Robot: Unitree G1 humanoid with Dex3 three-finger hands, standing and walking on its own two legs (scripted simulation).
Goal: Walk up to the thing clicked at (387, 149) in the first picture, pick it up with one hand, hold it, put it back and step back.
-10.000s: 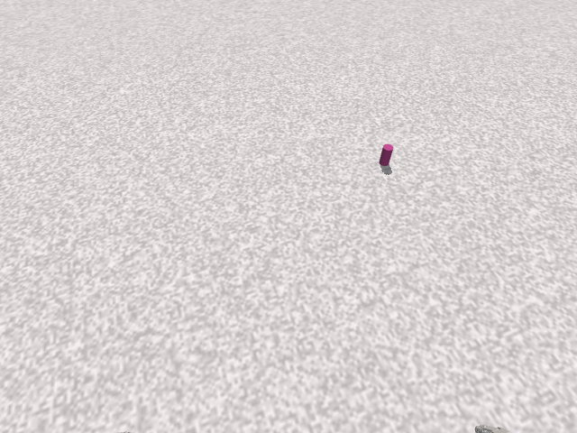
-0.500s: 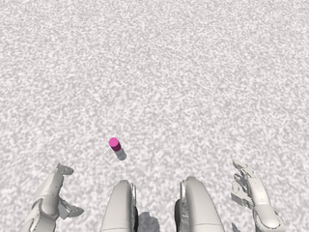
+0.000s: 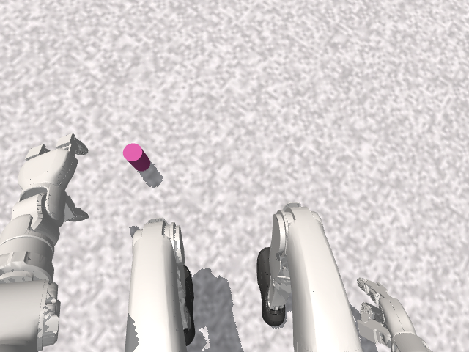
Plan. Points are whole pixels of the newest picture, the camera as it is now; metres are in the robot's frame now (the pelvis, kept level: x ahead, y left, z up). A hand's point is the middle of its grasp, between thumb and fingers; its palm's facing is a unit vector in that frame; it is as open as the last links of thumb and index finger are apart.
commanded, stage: rise first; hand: left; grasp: from above
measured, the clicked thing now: (137, 158) +0.52 +0.23 -0.39
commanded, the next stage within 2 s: none
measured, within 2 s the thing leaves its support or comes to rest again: neither
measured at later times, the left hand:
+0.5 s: hand (87, 168) +0.45 +0.29 -0.22, palm faces -0.47 -0.04 -0.88, open 13.8 cm
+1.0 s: hand (97, 161) +0.47 +0.29 -0.26, palm faces -0.47 -0.03 -0.88, open 13.9 cm
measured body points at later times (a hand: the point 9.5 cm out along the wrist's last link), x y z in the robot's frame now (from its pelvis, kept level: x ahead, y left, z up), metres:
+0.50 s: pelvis -0.01 +0.01 -0.06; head +0.23 +0.06 +0.32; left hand +0.47 +0.29 -0.17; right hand +0.04 -0.27 -0.17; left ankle +0.08 +0.12 -0.41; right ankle +0.10 -0.13 -0.41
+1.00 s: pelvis +0.00 +0.01 -0.08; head +0.26 +0.06 +0.28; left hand +0.49 +0.28 -0.21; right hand +0.03 -0.28 -0.19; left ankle +0.08 +0.12 -0.41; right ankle +0.10 -0.13 -0.41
